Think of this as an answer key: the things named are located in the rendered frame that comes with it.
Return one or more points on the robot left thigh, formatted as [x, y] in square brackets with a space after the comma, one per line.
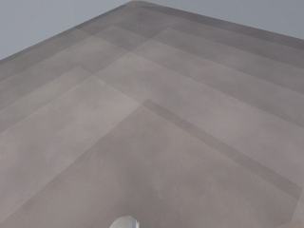
[125, 222]

